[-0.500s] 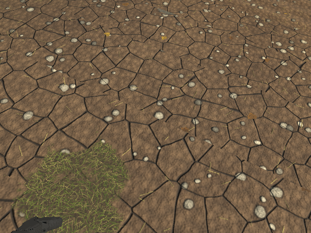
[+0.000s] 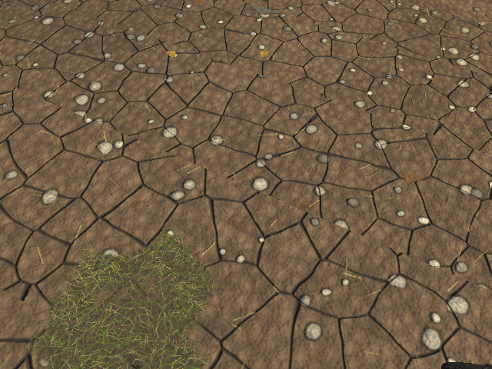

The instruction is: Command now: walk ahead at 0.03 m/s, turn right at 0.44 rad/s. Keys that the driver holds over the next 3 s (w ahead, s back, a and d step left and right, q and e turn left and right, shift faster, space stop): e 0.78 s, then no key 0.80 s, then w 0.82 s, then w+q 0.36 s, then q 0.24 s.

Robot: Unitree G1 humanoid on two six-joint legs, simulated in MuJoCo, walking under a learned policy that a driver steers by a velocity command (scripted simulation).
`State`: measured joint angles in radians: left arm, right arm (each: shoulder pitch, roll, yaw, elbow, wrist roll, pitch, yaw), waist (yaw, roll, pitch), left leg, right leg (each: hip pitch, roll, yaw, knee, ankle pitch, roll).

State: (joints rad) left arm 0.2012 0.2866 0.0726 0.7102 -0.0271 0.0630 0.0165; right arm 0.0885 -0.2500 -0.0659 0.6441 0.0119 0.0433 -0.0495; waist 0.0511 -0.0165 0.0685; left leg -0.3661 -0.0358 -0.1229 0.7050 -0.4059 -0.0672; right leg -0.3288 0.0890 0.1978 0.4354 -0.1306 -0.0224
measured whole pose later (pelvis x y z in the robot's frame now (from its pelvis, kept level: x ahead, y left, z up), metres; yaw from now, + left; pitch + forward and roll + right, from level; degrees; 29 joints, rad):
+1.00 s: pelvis -0.04 -0.02 +0.00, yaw -33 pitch +2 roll +1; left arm 0.19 0.28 0.03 0.63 0.00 0.05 0.03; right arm 0.13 -0.31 -0.07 0.73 0.00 0.02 -0.02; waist 0.02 0.03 0.04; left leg -0.42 0.03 -0.09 0.77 -0.32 -0.07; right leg -0.24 0.10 0.17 0.43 -0.20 -0.06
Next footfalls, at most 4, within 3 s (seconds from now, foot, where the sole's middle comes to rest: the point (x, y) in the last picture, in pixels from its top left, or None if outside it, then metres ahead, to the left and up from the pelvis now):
0.06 left None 0.06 0.13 -0.78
0.56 right None -0.04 -0.11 -0.78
1.10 left None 0.08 0.09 -0.78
1.92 right None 0.01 -0.16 -0.78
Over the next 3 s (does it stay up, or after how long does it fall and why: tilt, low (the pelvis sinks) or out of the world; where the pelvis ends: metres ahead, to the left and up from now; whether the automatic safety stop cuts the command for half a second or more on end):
stays up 0.55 -0.35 -0.17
